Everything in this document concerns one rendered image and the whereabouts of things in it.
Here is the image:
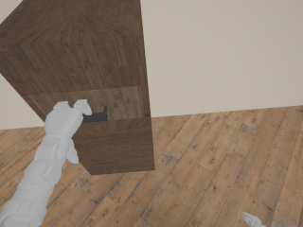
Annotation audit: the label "robot left forearm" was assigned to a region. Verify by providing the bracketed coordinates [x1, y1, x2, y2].
[0, 133, 71, 227]

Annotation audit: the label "drawer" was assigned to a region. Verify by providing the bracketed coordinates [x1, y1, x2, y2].
[29, 86, 144, 121]

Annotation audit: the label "robot right hand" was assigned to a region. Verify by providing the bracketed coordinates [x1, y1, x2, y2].
[241, 212, 266, 227]

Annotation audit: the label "handle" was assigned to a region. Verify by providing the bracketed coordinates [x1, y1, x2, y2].
[81, 106, 108, 123]

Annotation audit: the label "cabinet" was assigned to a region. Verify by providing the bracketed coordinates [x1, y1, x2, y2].
[0, 0, 155, 176]

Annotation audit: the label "robot left hand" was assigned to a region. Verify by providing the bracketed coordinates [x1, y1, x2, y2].
[44, 99, 92, 164]

